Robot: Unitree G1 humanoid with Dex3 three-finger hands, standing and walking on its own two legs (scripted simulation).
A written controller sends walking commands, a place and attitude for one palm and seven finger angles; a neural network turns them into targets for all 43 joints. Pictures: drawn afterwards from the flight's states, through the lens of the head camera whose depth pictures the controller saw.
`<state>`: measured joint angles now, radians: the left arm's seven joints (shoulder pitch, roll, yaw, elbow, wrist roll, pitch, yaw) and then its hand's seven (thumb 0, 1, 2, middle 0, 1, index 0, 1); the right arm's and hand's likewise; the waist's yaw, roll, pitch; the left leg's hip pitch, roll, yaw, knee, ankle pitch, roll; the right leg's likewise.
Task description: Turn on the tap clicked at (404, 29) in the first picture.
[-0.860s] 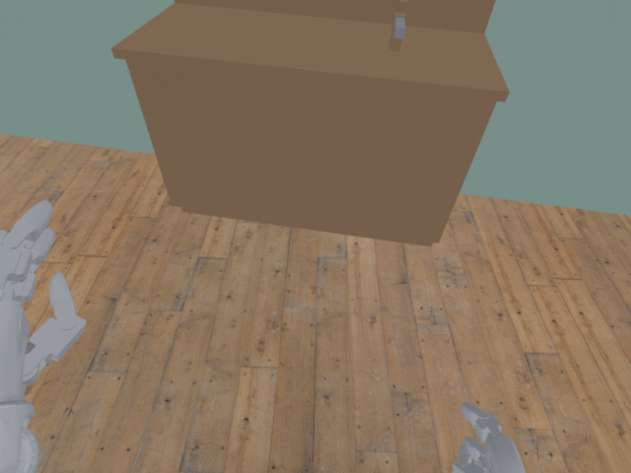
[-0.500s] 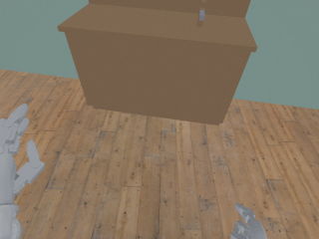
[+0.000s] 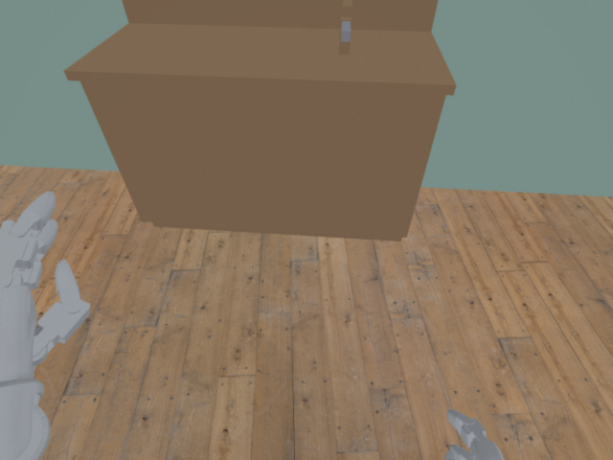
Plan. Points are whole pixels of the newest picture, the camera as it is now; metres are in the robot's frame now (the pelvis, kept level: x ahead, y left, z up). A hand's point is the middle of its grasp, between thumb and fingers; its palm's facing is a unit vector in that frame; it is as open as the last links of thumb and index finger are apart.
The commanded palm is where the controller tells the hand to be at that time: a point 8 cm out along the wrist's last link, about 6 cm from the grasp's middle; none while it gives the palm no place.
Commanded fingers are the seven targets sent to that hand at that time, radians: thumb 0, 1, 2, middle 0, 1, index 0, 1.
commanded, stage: walk to a spot facing it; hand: left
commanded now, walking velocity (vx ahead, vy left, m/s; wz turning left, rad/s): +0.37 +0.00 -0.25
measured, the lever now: (345, 35) +1.21 -0.03 +0.11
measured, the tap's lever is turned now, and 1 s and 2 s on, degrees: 0 0 0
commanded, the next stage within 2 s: turn to face it in 0.94 s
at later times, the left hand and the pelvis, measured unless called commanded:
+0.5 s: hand (179, 184) +0.39 +0.19 +0.19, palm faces +0.26 -0.87 -0.41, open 7.4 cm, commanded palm +0.34 +0.24 +0.19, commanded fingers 0.00 0.90 0.90 -0.20 -0.30 -0.20 -0.30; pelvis +0.13 +0.00 +0.01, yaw -10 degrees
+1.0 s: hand (246, 123) +0.52 +0.13 +0.20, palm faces +0.31 -0.83 -0.46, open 7.4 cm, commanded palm +0.48 +0.18 +0.19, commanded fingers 0.00 0.90 0.90 -0.20 -0.30 -0.20 -0.30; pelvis +0.29 -0.08 +0.01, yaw -6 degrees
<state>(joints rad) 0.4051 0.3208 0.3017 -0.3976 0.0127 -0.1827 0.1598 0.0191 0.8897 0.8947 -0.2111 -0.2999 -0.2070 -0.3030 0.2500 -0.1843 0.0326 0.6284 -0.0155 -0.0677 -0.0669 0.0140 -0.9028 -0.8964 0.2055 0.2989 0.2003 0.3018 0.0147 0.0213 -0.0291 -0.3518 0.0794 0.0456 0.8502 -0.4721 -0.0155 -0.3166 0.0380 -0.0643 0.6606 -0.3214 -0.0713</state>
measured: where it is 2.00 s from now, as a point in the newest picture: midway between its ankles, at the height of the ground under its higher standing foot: (357, 445)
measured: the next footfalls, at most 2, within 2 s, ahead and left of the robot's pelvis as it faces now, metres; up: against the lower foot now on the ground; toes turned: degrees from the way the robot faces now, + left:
left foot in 0.30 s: +0.18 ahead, +0.14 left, +0.00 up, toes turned +4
right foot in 0.64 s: +0.27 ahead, -0.17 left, +0.00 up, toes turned -22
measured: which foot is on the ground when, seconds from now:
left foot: up 0.00-0.28, down 0.30-0.64, up 0.66-1.00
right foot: down 0.00-0.32, up 0.34-0.62, down 0.64-1.00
